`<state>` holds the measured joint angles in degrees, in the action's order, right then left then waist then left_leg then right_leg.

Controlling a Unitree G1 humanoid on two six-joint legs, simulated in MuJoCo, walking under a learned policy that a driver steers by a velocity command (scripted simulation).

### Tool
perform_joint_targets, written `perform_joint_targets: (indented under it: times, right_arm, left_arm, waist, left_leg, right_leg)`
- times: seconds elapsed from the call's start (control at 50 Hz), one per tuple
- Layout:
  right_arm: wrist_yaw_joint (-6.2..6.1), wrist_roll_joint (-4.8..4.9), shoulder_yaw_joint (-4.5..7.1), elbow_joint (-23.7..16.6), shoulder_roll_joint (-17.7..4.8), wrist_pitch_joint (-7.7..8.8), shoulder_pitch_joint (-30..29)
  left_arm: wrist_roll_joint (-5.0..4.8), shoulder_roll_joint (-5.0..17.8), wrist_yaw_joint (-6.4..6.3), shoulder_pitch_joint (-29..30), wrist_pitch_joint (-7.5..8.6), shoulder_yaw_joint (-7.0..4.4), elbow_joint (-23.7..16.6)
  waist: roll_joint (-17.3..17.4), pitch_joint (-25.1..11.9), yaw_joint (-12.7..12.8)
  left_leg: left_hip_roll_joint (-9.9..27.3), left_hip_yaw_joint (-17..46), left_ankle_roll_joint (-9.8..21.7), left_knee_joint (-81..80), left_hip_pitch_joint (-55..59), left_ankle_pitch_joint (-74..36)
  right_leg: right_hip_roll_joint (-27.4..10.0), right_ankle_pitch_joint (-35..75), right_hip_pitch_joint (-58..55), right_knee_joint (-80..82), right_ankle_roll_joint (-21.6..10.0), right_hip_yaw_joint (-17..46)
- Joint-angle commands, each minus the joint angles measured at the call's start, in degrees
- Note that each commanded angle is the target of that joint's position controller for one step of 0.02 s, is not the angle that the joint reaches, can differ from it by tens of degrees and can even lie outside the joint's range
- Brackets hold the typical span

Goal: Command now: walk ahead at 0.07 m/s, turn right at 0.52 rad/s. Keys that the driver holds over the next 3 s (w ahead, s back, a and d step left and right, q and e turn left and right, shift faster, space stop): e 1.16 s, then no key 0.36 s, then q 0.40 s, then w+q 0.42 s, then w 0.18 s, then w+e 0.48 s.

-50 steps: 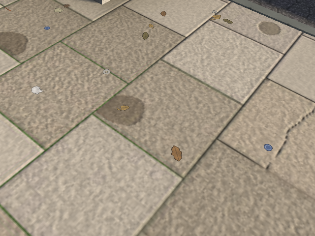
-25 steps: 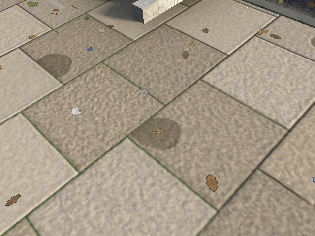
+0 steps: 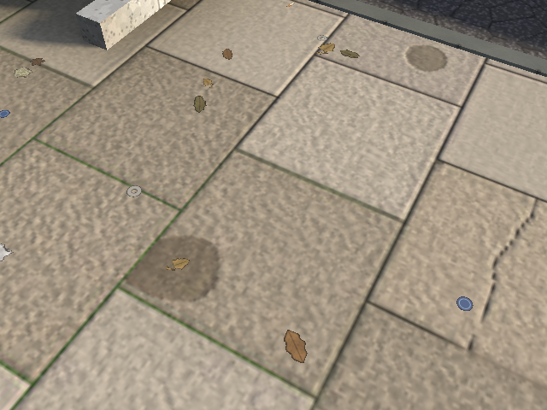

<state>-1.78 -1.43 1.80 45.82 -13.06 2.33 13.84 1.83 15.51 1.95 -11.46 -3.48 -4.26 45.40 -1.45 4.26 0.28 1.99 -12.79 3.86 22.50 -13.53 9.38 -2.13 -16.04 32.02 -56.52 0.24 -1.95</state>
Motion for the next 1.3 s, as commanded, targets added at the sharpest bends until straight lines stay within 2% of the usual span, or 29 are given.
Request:
perform_joint_targets:
  times: [0.02, 0.12, 0.16, 0.18, 0.2, 0.22, 0.26, 0.32, 0.36, 0.52, 0.62, 0.64, 0.66, 0.68, 0.7, 0.74, 0.76, 0.8, 0.9, 1.0, 1.06, 1.08, 1.1, 1.12, 1.14, 1.16, 1.18, 1.22, 1.3]
  right_arm:
    - [-0.04, -0.19, 2.02, -3.61, -8.16, 0.09, -1.07]
    - [0.77, -0.13, 3.29, -3.15, -11.06, -1.63, 0.83]
    - [0.84, 0.28, 3.73, -2.46, -11.57, -2.55, 1.44]
    - [1.09, -0.02, 3.47, -2.02, -9.78, -3.03, 4.05]
    - [1.51, 0.14, 2.07, -5.85, -4.44, -3.34, 4.03]
    - [0.83, -0.28, 2.29, -6.86, -6.99, -4.43, -1.85]
    - [0.97, 0.90, 2.43, -6.45, -6.85, -4.60, -2.25]
    - [1.12, -0.61, 3.13, -5.22, -8.51, -4.29, 0.12]
    - [1.29, -0.11, 2.92, -5.56, -7.47, -4.64, 0.10]
    - [0.68, 0.48, 2.14, -8.58, -6.67, -4.71, -4.41]
    - [-0.10, 1.24, 1.78, -8.71, -6.54, -3.44, 0.29]
    - [-0.56, 0.90, 1.89, -8.20, -6.94, -2.93, 2.72]
    - [-1.18, -0.02, 2.76, -8.53, -11.48, -2.52, 3.56]
    - [-0.93, -0.15, 3.95, -10.15, -17.59, -2.81, -1.04]
    - [-0.44, -0.44, 3.69, -10.30, -14.95, -2.97, -0.61]
    - [-0.06, 0.19, 1.87, -11.38, -8.96, -2.83, -6.07]
    - [-0.26, 0.19, 1.73, -11.69, -8.62, -2.71, -7.59]
    - [-0.56, 0.00, 1.79, -11.67, -8.61, -2.59, -6.09]
    - [-0.45, 0.02, 2.78, -9.62, -10.38, -2.50, 0.20]
    - [0.89, -0.28, 3.62, -9.12, -12.56, -2.70, -0.89]
    - [1.31, 0.78, 3.91, -8.69, -13.38, -3.19, -1.97]
    - [1.40, 0.92, 3.89, -8.05, -12.86, -3.38, -0.59]
    - [1.70, 0.34, 3.20, -9.02, -9.80, -3.83, 1.23]
    - [1.12, 0.03, 2.05, -13.52, -7.19, -4.71, -3.71]
    - [0.68, -0.18, 2.50, -12.69, -9.53, -5.37, -5.42]
    - [0.92, 0.60, 2.61, -11.75, -9.45, -5.48, -4.75]
    - [1.18, 1.09, 2.75, -10.38, -9.72, -5.10, -3.33]
    - [1.60, -0.06, 3.11, -8.15, -10.72, -4.95, -0.30]
    - [2.05, 0.58, 2.59, -7.03, -9.00, -5.77, -0.45]
  left_arm:
    - [0.00, 1.46, 0.88, -0.79, -0.27, 0.20, -4.12]
    - [-0.68, 2.73, 0.86, 2.34, 0.08, -0.03, -7.51]
    - [-0.51, 2.81, 0.55, -0.04, 1.26, -0.10, -7.46]
    - [0.16, 5.88, -0.20, -3.10, 2.25, -0.87, -6.62]
    - [0.00, 14.39, -0.94, -3.10, 2.84, -2.62, -8.28]
    - [-1.02, 15.42, -1.31, -9.08, 2.50, -3.78, -6.77]
    - [-1.28, 10.39, -1.94, -3.74, 1.75, -2.17, -6.81]
    - [-1.79, 7.08, -2.15, 1.97, 1.63, -1.07, -8.78]
    - [-1.71, 8.24, -1.79, 0.29, 2.14, -1.43, -8.48]
    - [-0.63, 10.69, -1.26, -2.35, 1.53, -2.49, -8.51]
    - [-1.00, 10.76, -0.69, 1.62, 1.09, -2.77, -9.29]
    - [-1.61, 9.90, -0.89, 2.95, 1.11, -2.53, -9.64]
    - [-2.00, 6.61, -1.10, 1.76, 1.39, -1.69, -10.40]
    - [-1.98, 4.48, -1.45, -0.64, 1.48, -1.31, -11.17]
    - [0.43, 9.54, -1.55, -0.61, 1.22, -2.50, -10.05]
    - [-0.11, 9.43, -0.71, -2.80, 0.63, -3.05, -7.73]
    - [-0.29, 9.06, -0.09, -3.60, 0.26, -3.03, -7.34]
    - [-0.86, 8.26, 0.66, -3.47, -0.15, -2.58, -7.01]
    - [-1.10, 6.25, 1.07, 2.05, -0.94, -1.43, -9.28]
    - [-1.83, 5.54, 1.27, 3.10, -0.76, -0.59, -10.86]
    - [-1.39, 5.19, 0.86, 0.02, 0.15, -0.47, -10.43]
    - [-0.59, 6.21, 0.20, -1.63, 0.85, -0.61, -9.82]
    - [0.26, 11.78, -0.51, -3.42, 1.80, -1.72, -10.05]
    - [-0.81, 19.22, -0.52, -6.07, 1.95, -3.70, -10.36]
    - [-1.40, 16.04, -0.54, -8.00, 1.92, -3.37, -9.78]
    - [-1.56, 12.96, -0.83, -4.85, 1.78, -2.22, -9.79]
    - [-1.37, 10.59, -1.16, -0.34, 1.53, -1.38, -10.21]
    - [-1.58, 8.35, -1.86, 2.35, 1.77, -0.44, -10.48]
    - [-1.34, 8.13, -1.84, -0.58, 2.55, -0.01, -8.76]
  waist:
    - [8.25, -5.62, 0.27]
    - [8.99, -6.25, -1.67]
    - [5.82, -6.84, 0.07]
    - [-2.44, -8.17, 0.66]
    - [-18.25, -7.02, -0.75]
    - [-10.64, -8.43, 4.87]
    - [-5.68, -4.97, 0.98]
    - [-4.91, -7.41, -1.34]
    - [-2.99, -8.63, -1.04]
    - [-5.65, -6.95, 1.58]
    - [-6.09, -7.87, -1.45]
    - [-4.80, -7.79, -3.11]
    - [3.69, -7.98, -2.28]
    - [17.49, -5.73, -0.09]
    - [11.99, -5.41, -0.66]
    - [6.54, -3.39, 2.42]
    - [8.48, -3.85, 2.95]
    - [9.79, -4.57, 1.38]
    - [10.18, -5.66, -2.44]
    - [12.81, -6.54, -2.51]
    - [10.99, -7.30, 0.21]
    - [7.00, -7.64, 1.25]
    - [-7.39, -7.71, 1.08]
    - [-16.21, -5.82, 2.69]
    - [-7.87, -6.62, 4.48]
    - [-5.95, -4.48, 2.29]
    - [-4.86, -3.18, -0.03]
    - [-6.59, -5.38, -1.15]
    - [-4.46, -6.55, -0.19]
  left_leg:
    - [16.09, 7.02, 8.09, -7.62, -0.05, -10.48]
    - [18.69, 6.99, 6.55, -2.20, 3.91, -8.81]
    - [16.93, 4.17, 2.38, 4.76, 2.27, -6.14]
    - [13.02, 0.86, -1.32, 14.88, -1.78, -0.23]
    - [2.67, -1.93, -6.38, 29.32, -18.41, 26.11]
    - [-0.27, 8.15, -6.78, 38.43, -21.86, 29.36]
    - [1.12, 12.95, -6.33, 40.66, -22.15, 19.78]
    - [-0.24, 12.85, -6.04, 40.52, -19.19, 12.76]
    - [-0.69, 13.42, -6.34, 38.73, -18.63, 12.47]
    - [-2.97, 14.57, -5.71, 24.12, -13.71, 14.29]
    - [-5.49, 14.20, -3.68, 7.90, -0.93, 10.74]
    - [-4.13, 15.00, -3.16, -0.85, 5.07, 5.71]
    - [6.84, 24.95, -0.83, -8.04, 9.88, 9.58]
    - [20.06, 40.49, 5.29, -11.53, 9.19, 3.54]
    - [21.88, 38.75, 9.58, -9.14, 4.18, -3.54]
    - [14.66, 27.35, 7.73, -7.29, 0.79, -8.70]
    - [11.97, 23.20, 6.49, -6.59, 2.41, -10.48]
    - [10.27, 18.66, 6.55, -5.17, 5.96, -16.44]
    - [13.74, 16.97, 8.23, -3.05, 13.55, -20.08]
    - [14.61, 12.79, 7.15, -0.28, 8.78, -21.41]
    - [14.19, 9.83, 3.90, 5.77, 5.39, -18.15]
    - [12.92, 7.50, 0.47, 10.71, 0.97, -11.80]
    - [7.65, 2.77, -3.79, 25.07, -11.14, 7.36]
    - [-1.65, 6.44, -5.96, 33.36, -21.85, 28.26]
    - [0.18, 12.66, -6.07, 40.01, -22.10, 27.27]
    - [0.73, 14.04, -5.81, 41.37, -21.96, 22.49]
    - [1.54, 14.68, -5.64, 39.25, -20.62, 17.36]
    - [0.60, 13.11, -6.11, 39.53, -17.69, 12.34]
    - [-0.07, 12.96, -6.50, 35.34, -16.08, 11.03]
  right_leg:
    - [-0.98, 0.52, -6.65, 6.48, -0.28, -0.68]
    - [0.62, -6.46, -10.85, 16.37, -2.08, -3.47]
    - [1.99, 0.57, -18.04, 28.44, -3.45, -3.20]
    - [-2.40, 5.95, -23.92, 36.53, -4.75, 5.25]
    - [-19.14, 28.79, -30.17, 38.48, -11.59, 28.69]
    - [-21.02, 35.37, -29.23, 37.28, -19.00, 28.78]
    - [-13.85, 29.76, -25.65, 37.81, -16.49, 19.84]
    - [-8.42, 31.95, -25.60, 37.11, -13.74, 15.47]
    - [-8.31, 31.89, -26.36, 36.73, -14.03, 16.30]
    - [-7.39, 17.81, -22.60, 36.07, -14.54, 24.42]
    - [-4.59, 20.85, -18.06, 32.56, -10.58, 28.91]
    - [-2.25, 15.74, -14.39, 30.51, -7.73, 28.16]
    - [2.47, 3.35, -8.27, 23.03, -3.97, 22.98]
    - [13.67, -14.76, 1.32, 12.17, -1.37, 9.03]
    - [8.73, -17.23, -0.64, -0.13, -0.73, 8.66]
    - [7.36, -10.74, -2.97, -8.25, -0.07, 8.44]
    - [7.08, -8.05, -2.18, -10.47, 0.56, 7.42]
    - [6.70, -7.00, -0.68, -10.69, 2.27, 5.46]
    - [4.49, -9.17, -0.07, -0.49, 3.38, 3.47]
    - [3.92, -11.39, -11.17, 13.06, 1.03, -1.32]
    - [5.01, -2.86, -19.27, 27.39, -1.16, -3.11]
    - [4.66, 3.80, -24.82, 34.93, -1.97, -0.10]
    - [-7.95, 9.73, -32.10, 41.31, -4.65, 18.41]
    - [-20.07, 29.52, -29.04, 39.42, -14.46, 34.14]
    - [-18.68, 31.69, -29.77, 37.95, -17.47, 30.09]
    - [-15.06, 29.07, -27.43, 37.82, -16.53, 25.13]
    - [-10.94, 25.70, -25.57, 38.52, -13.82, 20.63]
    - [-6.99, 30.67, -26.28, 37.98, -11.95, 16.34]
    - [-7.25, 29.24, -27.86, 38.55, -12.10, 16.22]
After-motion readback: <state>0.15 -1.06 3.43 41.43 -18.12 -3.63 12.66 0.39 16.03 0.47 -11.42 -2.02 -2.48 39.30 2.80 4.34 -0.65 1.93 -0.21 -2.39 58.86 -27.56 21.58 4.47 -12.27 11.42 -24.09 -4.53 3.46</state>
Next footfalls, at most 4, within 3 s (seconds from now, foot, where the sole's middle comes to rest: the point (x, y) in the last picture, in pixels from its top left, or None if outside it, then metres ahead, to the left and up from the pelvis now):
0.18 right None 0.07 -0.12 -0.78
0.66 left None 0.11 0.07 -0.78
1.10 right None -0.03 -0.10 -0.78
1.56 left None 0.12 0.03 -0.78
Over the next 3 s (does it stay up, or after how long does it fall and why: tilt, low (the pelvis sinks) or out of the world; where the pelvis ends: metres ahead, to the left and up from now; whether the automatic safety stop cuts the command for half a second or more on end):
stays up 0.43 -0.15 0.00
